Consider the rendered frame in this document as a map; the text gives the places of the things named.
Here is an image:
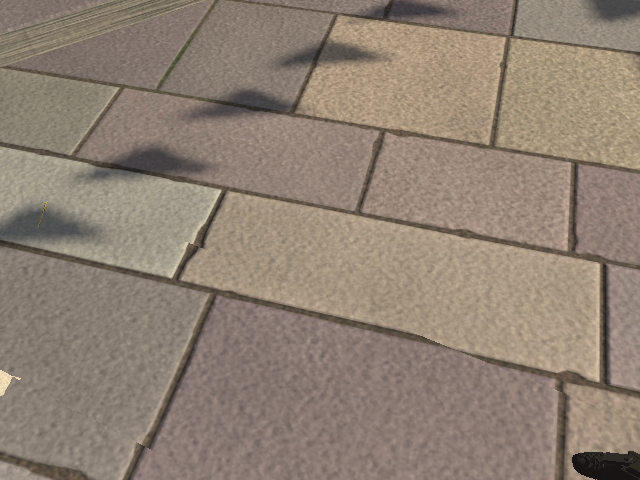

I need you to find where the robot right hand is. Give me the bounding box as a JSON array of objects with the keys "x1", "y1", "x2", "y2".
[{"x1": 572, "y1": 451, "x2": 640, "y2": 480}]

